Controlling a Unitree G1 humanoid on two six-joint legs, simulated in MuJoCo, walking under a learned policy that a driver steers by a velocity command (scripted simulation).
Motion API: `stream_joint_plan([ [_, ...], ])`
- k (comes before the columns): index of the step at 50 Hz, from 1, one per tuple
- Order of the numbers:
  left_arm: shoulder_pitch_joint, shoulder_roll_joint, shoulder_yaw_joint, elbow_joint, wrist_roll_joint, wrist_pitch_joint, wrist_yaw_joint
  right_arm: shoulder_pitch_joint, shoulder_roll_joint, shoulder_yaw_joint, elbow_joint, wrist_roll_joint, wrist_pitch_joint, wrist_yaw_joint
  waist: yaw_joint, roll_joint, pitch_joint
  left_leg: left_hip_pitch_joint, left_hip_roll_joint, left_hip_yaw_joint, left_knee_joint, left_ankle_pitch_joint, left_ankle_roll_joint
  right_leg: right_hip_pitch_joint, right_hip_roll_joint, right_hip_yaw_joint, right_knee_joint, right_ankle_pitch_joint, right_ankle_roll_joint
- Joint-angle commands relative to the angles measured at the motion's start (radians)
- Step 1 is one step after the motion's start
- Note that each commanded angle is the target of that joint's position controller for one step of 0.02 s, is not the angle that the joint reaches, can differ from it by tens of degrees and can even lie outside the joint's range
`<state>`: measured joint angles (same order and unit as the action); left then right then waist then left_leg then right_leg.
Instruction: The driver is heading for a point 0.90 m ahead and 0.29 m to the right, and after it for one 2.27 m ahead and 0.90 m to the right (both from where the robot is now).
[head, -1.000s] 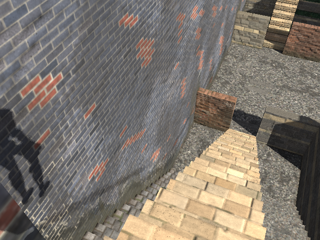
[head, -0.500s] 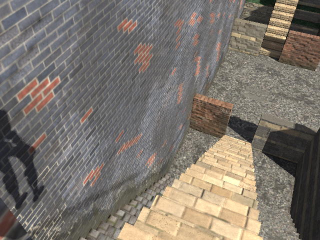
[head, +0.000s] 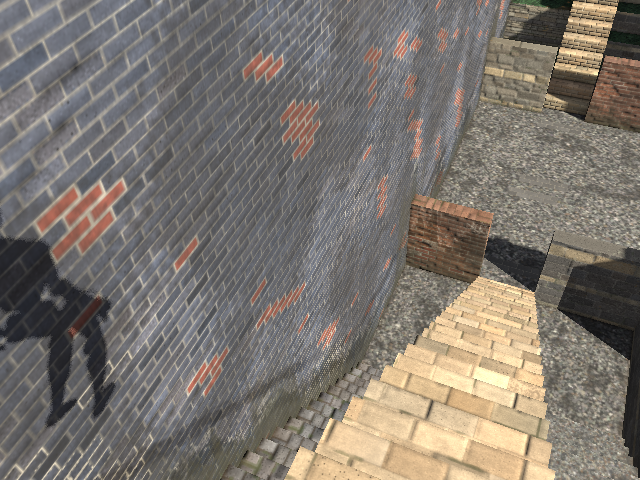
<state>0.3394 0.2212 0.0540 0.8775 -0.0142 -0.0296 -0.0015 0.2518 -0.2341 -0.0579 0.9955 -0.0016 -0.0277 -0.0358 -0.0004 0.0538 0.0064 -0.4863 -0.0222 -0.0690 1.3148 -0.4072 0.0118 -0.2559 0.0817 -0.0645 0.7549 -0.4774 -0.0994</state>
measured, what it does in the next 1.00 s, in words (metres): goes down: left foot 0.21 m lower, then right foot 0.21 m lower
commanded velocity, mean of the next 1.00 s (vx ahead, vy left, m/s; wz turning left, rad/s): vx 0.22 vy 0.00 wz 0.00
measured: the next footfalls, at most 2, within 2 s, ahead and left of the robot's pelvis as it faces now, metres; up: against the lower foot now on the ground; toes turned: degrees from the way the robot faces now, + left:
left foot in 0.40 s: +0.24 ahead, +0.06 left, -0.21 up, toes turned +4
right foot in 0.82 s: +0.38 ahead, -0.21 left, -0.43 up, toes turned +6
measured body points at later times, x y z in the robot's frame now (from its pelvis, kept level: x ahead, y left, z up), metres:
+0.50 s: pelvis +0.20 -0.01 -0.19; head +0.20 -0.01 +0.26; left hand +0.20 +0.26 -0.33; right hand +0.23 -0.25 -0.33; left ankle +0.20 +0.06 -0.92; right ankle +0.13 -0.13 -0.75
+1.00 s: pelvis +0.29 -0.09 -0.40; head +0.25 -0.11 +0.05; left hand +0.21 +0.13 -0.55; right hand +0.36 -0.35 -0.55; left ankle +0.27 +0.00 -0.84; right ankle +0.34 -0.22 -1.14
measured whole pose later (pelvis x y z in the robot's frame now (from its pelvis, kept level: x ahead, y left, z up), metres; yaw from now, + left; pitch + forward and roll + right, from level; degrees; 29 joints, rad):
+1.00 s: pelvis +0.29 -0.09 -0.40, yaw +1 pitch -3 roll +1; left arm 0.46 0.18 -0.02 1.11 0.00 -0.02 -0.02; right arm 0.26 -0.27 0.00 0.97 -0.04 0.10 -0.03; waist 0.06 0.02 -0.06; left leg -0.87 -0.08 0.07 2.07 -0.71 0.02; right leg -0.27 0.01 0.09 0.54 -0.22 0.00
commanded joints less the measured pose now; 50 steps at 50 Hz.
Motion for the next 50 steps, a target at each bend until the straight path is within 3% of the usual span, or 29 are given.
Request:
stream_joint_plan([
  [1, -0.01, 0.119, 0.014, -0.087, 0.003, -0.012, 0.008, -0.072, -0.073, -0.004, -0.126, -0.011, 0.016, 0.001, -0.056, -0.12, 0.076, -0.212, 0.042, -0.024, -0.115, 0.082, -0.011, 0.02, -0.29, 0.382, -0.373, 0.635, -0.101],
  [5, 0.102, 0.151, 0.023, -0.039, 0.013, -0.026, 0.012, -0.001, -0.094, -0.012, -0.104, -0.037, 0.031, 0.037, -0.056, -0.04, 0.077, -0.188, 0.047, 0.073, -0.113, 0.349, 0.024, 0.007, -0.262, 0.297, -0.335, 0.549, -0.106],
  [8, 0.168, 0.125, 0.016, -0.022, 0.01, -0.059, 0.03, -0.196, -0.094, -0.01, -0.182, -0.028, -0.022, 0.056, 0.012, -0.057, 0.094, -0.269, 0.032, 0.092, -0.412, 0.599, 0.023, 0.073, -0.175, 0.245, -0.254, 0.198, -0.074],
  [9, 0.243, 0.122, 0.012, 0.006, 0.045, -0.071, 0.027, -0.275, -0.099, -0.017, -0.185, -0.028, -0.022, 0.061, 0.075, -0.088, 0.084, -0.319, 0.018, 0.105, -0.416, 0.606, 0.021, 0.151, -0.198, 0.296, -0.226, 0.182, -0.095],
  [10, 0.211, 0.089, 0.006, 0.005, 0.042, -0.088, 0.025, -0.3, -0.088, -0.01, -0.215, -0.027, -0.026, 0.065, 0.053, -0.053, 0.092, -0.243, 0.024, 0.101, -0.572, 0.777, 0.013, 0.073, -0.167, 0.249, -0.166, 0.076, -0.082],
  [13, 0.094, 0.093, -0.001, 0.002, 0.026, -0.114, 0.009, -0.186, -0.013, 0.014, -0.187, -0.02, 0.0, 0.091, 0.0, -0.024, 0.063, 0.247, -0.042, 0.175, -0.655, 1.01, 0.011, -0.295, -0.118, 0.16, -0.064, -0.023, -0.031],
  [16, 0.117, 0.078, -0.005, 0.033, 0.016, -0.073, 0.037, -0.066, -0.042, 0.009, -0.144, -0.032, 0.006, 0.087, 0.005, -0.004, 0.095, 0.295, -0.024, 0.165, -0.887, 0.943, 0.007, -0.158, -0.085, 0.118, 0.261, 0.217, -0.001],
  [18, 0.139, 0.096, -0.003, 0.047, 0.036, -0.028, 0.044, 0.035, -0.066, -0.008, -0.1, -0.045, 0.011, 0.054, 0.002, -0.065, 0.088, 0.309, 0.081, 0.056, -1.279, 1.073, 0.034, 0.004, -0.048, 0.109, 0.549, 0.381, -0.01],
  [19, 0.054, 0.141, 0.009, 0.026, 0.024, -0.014, 0.043, 0.227, -0.123, -0.033, -0.036, -0.064, 0.017, 0.038, -0.096, -0.106, 0.043, 0.564, 0.135, 0.021, -1.263, 1.214, 0.084, -0.182, -0.043, 0.132, 0.851, 0.422, 0.009],
  [20, 0.004, 0.153, 0.029, 0.002, 0.009, -0.007, 0.031, 0.333, -0.199, -0.049, -0.026, -0.058, 0.025, 0.033, -0.184, -0.013, 0.004, 0.779, 0.264, -0.098, -1.179, 1.406, 0.202, -0.444, 0.101, 0.074, 1.259, -0.195, 0.043],
  [21, 0.265, 0.05, 0.001, 0.011, -0.009, 0.002, 0.038, 0.323, -0.196, -0.012, -0.042, -0.039, 0.008, 0.062, -0.013, 0.028, -0.15, 1.032, 0.424, -0.075, -0.661, 1.922, 0.161, -0.669, 0.058, 0.124, 1.31, -0.519, 0.04],
  [23, 0.222, 0.118, -0.004, 0.091, 0.056, -0.014, 0.051, 0.282, -0.205, -0.038, -0.05, 0.017, -0.023, 0.063, -0.043, 0.021, -0.11, 0.886, 0.419, -0.107, -0.709, 1.286, 0.241, -0.786, -0.037, 0.238, 0.988, -0.186, 0.019],
  [24, 0.162, 0.155, 0.004, 0.094, 0.07, -0.002, 0.044, 0.174, -0.144, -0.011, -0.08, 0.023, -0.035, 0.049, 0.009, -0.094, -0.015, 0.586, 0.341, -0.043, -0.791, 1.189, 0.22, -0.616, -0.045, 0.246, 0.699, 0.045, 0.053],
  [25, 0.097, 0.102, -0.012, 0.051, 0.08, 0.025, 0.045, -0.017, -0.152, -0.002, -0.094, 0.02, -0.059, 0.029, 0.106, 0.101, -0.028, 0.29, 0.41, -0.139, -0.822, 1.056, 0.274, -0.383, -0.12, 0.304, 0.36, 0.296, 0.109],
  [26, 0.105, 0.099, -0.025, 0.108, 0.098, 0.052, 0.036, -0.011, -0.048, 0.044, -0.089, 0.009, -0.068, 0.034, 0.098, -0.055, -0.061, 0.124, 0.312, -0.016, -0.832, 1.215, 0.265, -0.145, -0.09, 0.194, 0.306, 0.399, 0.144],
  [28, 0.21, 0.076, -0.031, 0.176, 0.065, 0.082, 0.031, -0.002, -0.087, 0.038, -0.093, -0.004, -0.075, 0.059, 0.143, 0.059, -0.072, -0.04, 0.246, 0.076, -0.669, 1.281, 0.224, 0.076, -0.075, 0.068, 0.346, 0.652, 0.107],
  [29, 0.098, 0.115, -0.018, 0.147, 0.066, 0.075, 0.024, 0.087, -0.07, 0.041, -0.066, 0.024, -0.091, 0.052, 0.078, 0.082, -0.042, 0.058, 0.237, 0.012, -0.608, 0.851, 0.205, -0.111, -0.125, 0.171, 0.269, 0.798, 0.077],
  [31, -0.138, 0.14, -0.017, 0.076, 0.043, 0.053, 0.031, 0.206, -0.059, 0.062, -0.044, 0.021, -0.055, 0.043, -0.059, 0.027, 0.034, 0.234, 0.246, -0.092, -0.567, 0.674, 0.221, -0.39, -0.117, 0.235, 0.202, 0.601, 0.07],
  [32, -0.111, 0.106, -0.029, 0.072, 0.044, 0.045, 0.023, 0.201, -0.059, 0.065, -0.045, 0.013, -0.042, 0.03, -0.033, -0.055, 0.032, 0.151, 0.219, -0.033, -0.505, 0.515, 0.2, -0.321, -0.093, 0.22, 0.052, 0.776, 0.08],
  [34, -0.106, 0.076, -0.047, 0.047, 0.015, 0.035, 0.015, 0.102, -0.083, 0.067, -0.074, -0.002, -0.03, 0.015, 0.016, 0.01, 0.051, -0.054, 0.215, -0.058, -0.47, 0.174, 0.155, -0.109, -0.155, 0.244, -0.187, 0.953, 0.079],
  [37, -0.042, 0.076, -0.051, 0.072, -0.019, 0.056, -0.018, 0.126, -0.093, 0.07, -0.071, -0.024, 0.015, 0.007, -0.046, 0.003, 0.102, -0.187, 0.176, -0.037, -0.422, 0.121, 0.164, 0.164, -0.201, 0.125, -0.436, 0.892, 0.088],
  [40, 0.23, 0.115, -0.022, 0.193, -0.002, 0.064, -0.034, 0.141, -0.123, 0.057, -0.068, -0.024, 0.06, -0.017, 0.043, -0.154, 0.082, -0.266, 0.109, -0.002, -0.061, 0.068, 0.175, 0.41, -0.208, 0.013, -0.567, 0.794, 0.085],
  [42, 0.391, 0.119, -0.047, 0.255, -0.002, 0.029, -0.046, 0.214, -0.032, 0.048, -0.049, -0.016, 0.078, 0.002, 0.076, -0.38, -0.055, -0.574, -0.074, 0.17, 0.751, -0.716, 0.091, 0.612, -0.328, 0.136, -0.118, 1.317, 0.097],
  [43, 0.362, 0.222, -0.02, 0.263, -0.006, 0.016, -0.026, 0.185, -0.009, 0.056, -0.089, 0.035, 0.062, 0.006, 0.082, -0.618, -0.132, -0.589, -0.07, 0.14, 0.589, -0.621, 0.072, 0.464, -0.492, 0.462, -0.353, 0.543, -0.08],
  [44, 0.298, 0.128, -0.039, 0.241, -0.013, 0.004, -0.041, -0.02, -0.133, 0.033, -0.114, -0.015, 0.075, 0.001, 0.129, -0.342, 0.097, -0.632, -0.044, 0.113, 0.655, -0.451, 0.067, 0.226, -0.413, 0.49, -0.462, 0.211, -0.074],
  [45, 0.208, 0.112, -0.052, 0.204, 0.003, 0.011, -0.053, -0.097, -0.116, 0.028, -0.086, -0.044, 0.106, 0.0, 0.113, -0.175, 0.099, -0.654, -0.068, 0.151, 0.801, -0.4, 0.088, 0.179, -0.305, 0.334, -0.378, 0.251, -0.019],
  [46, 0.181, 0.14, -0.053, 0.192, 0.02, 0.021, -0.048, -0.038, -0.052, 0.037, -0.075, -0.037, 0.119, 0.01, 0.064, -0.148, 0.02, -0.648, -0.066, 0.165, 0.901, -0.409, 0.086, 0.15, -0.293, 0.355, -0.303, 0.304, -0.015],
  [47, 0.115, 0.24, -0.025, 0.13, 0.035, -0.007, -0.004, -0.01, 0.02, 0.067, -0.14, -0.025, 0.099, 0.025, 0.033, -0.294, -0.047, -0.467, -0.032, 0.119, 0.789, -0.262, 0.03, -0.051, -0.471, 0.62, -0.467, 0.254, -0.222],
  [50, -0.015, 0.15, -0.059, 0.151, 0.008, -0.02, -0.005, -0.07, -0.041, 0.062, -0.133, -0.043, 0.128, -0.006, -0.027, -0.168, 0.061, -0.364, -0.054, 0.099, 0.832, -0.273, -0.021, -0.263, -0.394, 0.497, -0.553, 0.368, -0.216],
])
